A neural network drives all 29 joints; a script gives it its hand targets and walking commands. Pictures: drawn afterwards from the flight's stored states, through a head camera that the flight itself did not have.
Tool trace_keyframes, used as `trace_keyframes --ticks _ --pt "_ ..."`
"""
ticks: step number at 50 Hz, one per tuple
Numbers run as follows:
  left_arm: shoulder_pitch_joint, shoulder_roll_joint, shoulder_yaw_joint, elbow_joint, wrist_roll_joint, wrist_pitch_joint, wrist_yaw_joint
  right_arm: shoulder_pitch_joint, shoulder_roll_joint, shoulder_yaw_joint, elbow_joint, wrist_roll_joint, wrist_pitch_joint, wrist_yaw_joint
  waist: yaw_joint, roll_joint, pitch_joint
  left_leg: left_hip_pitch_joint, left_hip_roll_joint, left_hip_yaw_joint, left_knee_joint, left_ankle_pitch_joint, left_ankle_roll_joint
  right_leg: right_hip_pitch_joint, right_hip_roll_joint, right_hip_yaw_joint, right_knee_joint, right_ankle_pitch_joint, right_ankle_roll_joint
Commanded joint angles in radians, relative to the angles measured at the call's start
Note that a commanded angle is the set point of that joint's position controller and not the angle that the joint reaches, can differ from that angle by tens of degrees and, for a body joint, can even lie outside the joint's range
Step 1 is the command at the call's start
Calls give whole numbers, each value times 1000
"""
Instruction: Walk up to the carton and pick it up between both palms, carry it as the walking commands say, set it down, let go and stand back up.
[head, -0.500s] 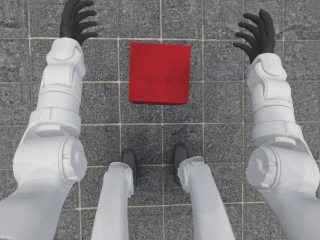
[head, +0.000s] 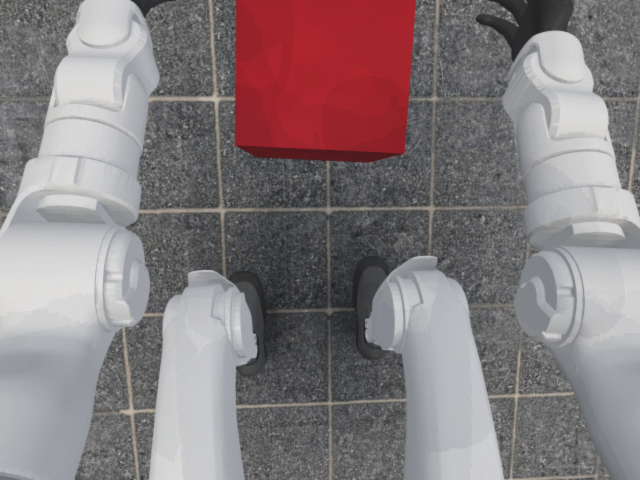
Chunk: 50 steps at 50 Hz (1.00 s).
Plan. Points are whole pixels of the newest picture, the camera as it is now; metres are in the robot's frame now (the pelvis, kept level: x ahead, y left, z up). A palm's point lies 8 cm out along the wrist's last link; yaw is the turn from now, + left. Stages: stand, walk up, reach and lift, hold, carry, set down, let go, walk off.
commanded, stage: reach and lift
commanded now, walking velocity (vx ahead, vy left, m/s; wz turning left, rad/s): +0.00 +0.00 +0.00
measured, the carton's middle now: (318, 88) +0.54 -0.03 -0.36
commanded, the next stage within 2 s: none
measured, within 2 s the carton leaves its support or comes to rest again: neither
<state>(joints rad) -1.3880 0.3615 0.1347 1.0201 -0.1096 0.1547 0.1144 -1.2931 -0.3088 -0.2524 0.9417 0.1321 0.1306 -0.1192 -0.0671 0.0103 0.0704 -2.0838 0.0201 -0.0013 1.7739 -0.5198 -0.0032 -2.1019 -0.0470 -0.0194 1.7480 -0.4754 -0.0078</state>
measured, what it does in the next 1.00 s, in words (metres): lowers itself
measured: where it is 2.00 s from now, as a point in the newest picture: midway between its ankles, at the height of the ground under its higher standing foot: (311, 332)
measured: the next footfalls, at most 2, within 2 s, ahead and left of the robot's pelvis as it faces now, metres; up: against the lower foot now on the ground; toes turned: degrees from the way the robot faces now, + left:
none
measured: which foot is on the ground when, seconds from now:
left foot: down 0.00-1.00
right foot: down 0.00-1.00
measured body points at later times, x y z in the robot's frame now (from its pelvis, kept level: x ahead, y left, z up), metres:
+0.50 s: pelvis -0.02 +0.00 -0.10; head +0.36 -0.01 +0.14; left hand +0.57 +0.15 -0.28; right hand +0.53 -0.22 -0.28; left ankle +0.09 +0.12 -0.45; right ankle +0.11 -0.12 -0.45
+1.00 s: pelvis -0.02 +0.00 -0.12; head +0.36 -0.01 +0.11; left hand +0.58 +0.14 -0.29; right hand +0.54 -0.22 -0.29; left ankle +0.09 +0.12 -0.45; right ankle +0.11 -0.12 -0.45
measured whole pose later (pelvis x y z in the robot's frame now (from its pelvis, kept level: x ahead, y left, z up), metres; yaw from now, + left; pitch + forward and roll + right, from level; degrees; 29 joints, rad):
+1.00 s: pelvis -0.02 +0.00 -0.12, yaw +0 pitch +34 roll -1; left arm -1.63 0.44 -0.04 1.24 -0.29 0.07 0.11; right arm -1.57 -0.38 -0.09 1.22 0.28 0.05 -0.12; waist -0.06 0.01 0.47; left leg -2.21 0.02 -0.02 2.21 -0.59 -0.01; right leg -2.23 -0.05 -0.01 2.18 -0.53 -0.01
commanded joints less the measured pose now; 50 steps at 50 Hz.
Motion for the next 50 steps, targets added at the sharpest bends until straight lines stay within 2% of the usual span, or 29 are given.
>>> trace_keyframes --ticks 1,12,29,36,50 --pt "-307 110 -3 -68 -12 -29 4 -261 -134 2 -62 8 -27 -7 -28 57 -1153 578 -93 24 -73 305 -15 606 91 -36 -67 325 34" --pt "-380 146 -55 35 -63 -65 -2 -359 -154 38 46 40 -61 -10 -26 44 -1025 439 -74 19 80 239 -15 560 75 -20 90 274 30" --pt "-515 203 -147 90 -159 -100 -1 -516 -210 136 154 137 -104 -13 -23 38 -938 419 -50 0 263 230 -21 564 52 1 278 297 37" --pt "-535 207 -172 61 -185 -98 7 -538 -225 166 132 162 -105 -21 -26 41 -1001 470 -49 4 290 258 -22 608 51 -5 304 332 39" --pt "-515 165 -164 143 -171 -99 -7 -533 -178 147 194 138 -97 -1 -22 24 -829 378 -56 -1 267 203 -16 522 58 -5 287 268 37"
